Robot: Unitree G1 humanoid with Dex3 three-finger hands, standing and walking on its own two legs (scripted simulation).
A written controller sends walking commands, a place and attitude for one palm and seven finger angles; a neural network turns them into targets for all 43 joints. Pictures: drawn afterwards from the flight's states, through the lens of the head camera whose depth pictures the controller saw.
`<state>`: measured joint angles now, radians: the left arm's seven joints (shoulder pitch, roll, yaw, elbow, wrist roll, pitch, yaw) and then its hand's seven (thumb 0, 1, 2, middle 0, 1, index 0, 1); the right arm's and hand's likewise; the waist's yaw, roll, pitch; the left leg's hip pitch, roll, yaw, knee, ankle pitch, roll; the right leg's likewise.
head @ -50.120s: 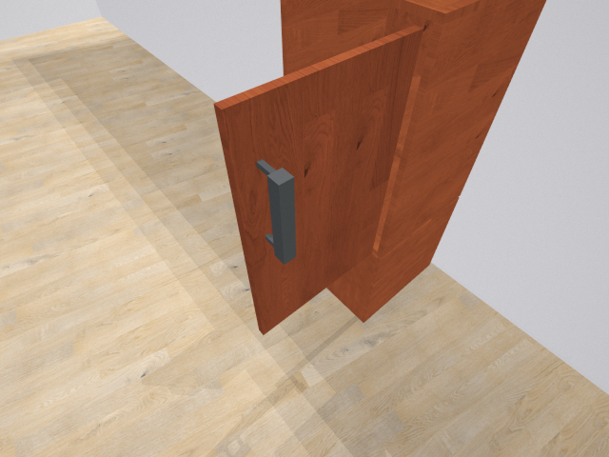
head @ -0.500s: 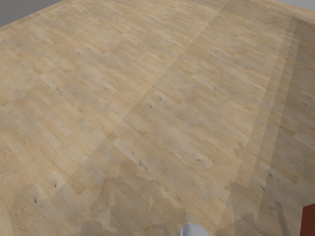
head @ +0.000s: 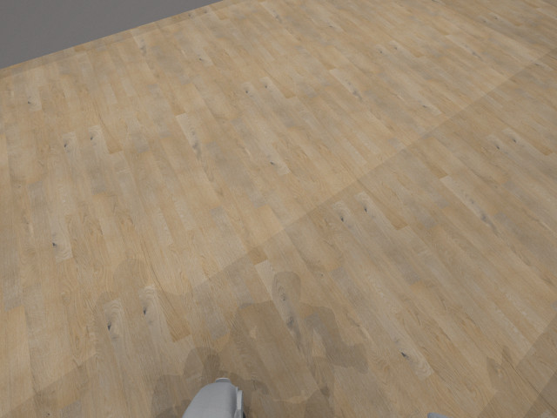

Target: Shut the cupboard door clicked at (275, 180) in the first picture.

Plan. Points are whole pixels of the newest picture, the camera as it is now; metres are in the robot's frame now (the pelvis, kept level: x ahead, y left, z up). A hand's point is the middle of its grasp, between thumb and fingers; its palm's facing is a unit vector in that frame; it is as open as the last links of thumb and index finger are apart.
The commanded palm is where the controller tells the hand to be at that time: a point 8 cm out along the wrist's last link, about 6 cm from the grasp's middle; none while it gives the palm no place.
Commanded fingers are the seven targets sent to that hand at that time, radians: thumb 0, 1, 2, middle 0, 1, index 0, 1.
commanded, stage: walk to a spot facing it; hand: left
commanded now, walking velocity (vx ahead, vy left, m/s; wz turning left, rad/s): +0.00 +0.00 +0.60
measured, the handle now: out of the picture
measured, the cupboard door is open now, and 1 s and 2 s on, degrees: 26 26 26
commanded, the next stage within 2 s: turn to face it in 0.10 s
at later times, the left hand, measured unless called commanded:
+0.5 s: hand (162, 404) +0.15 +0.20 -0.17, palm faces +0.07 -0.97 -0.24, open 7.4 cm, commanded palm none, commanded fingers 0.00 0.90 0.90 -0.20 -0.30 -0.20 -0.30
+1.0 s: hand (202, 294) +0.33 +0.16 -0.16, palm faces -0.26 -0.92 -0.29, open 7.4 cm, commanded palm none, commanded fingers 0.00 0.90 0.90 -0.20 -0.30 -0.20 -0.30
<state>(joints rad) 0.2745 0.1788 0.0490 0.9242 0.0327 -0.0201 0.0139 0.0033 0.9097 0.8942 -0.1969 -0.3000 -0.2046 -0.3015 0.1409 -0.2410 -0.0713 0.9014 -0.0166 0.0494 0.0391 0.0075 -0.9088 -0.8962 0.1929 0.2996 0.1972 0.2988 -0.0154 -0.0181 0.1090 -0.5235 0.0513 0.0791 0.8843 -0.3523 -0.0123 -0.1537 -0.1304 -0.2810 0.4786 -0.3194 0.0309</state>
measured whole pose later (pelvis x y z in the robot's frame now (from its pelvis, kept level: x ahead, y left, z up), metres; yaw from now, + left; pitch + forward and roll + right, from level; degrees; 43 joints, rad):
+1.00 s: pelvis +0.15 -0.02 -0.02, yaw -15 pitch -1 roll -2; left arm 0.10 0.26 0.07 0.86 0.02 0.03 -0.01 0.00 0.91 0.89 -0.19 -0.30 -0.20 -0.30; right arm 0.25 -0.25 -0.06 0.95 -0.01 0.07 -0.03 0.01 -0.90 -0.90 0.20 0.30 0.20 0.30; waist -0.02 0.05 0.12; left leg -0.29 0.12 0.10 0.95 -0.55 -0.04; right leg -0.30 0.03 -0.07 0.64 -0.33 -0.04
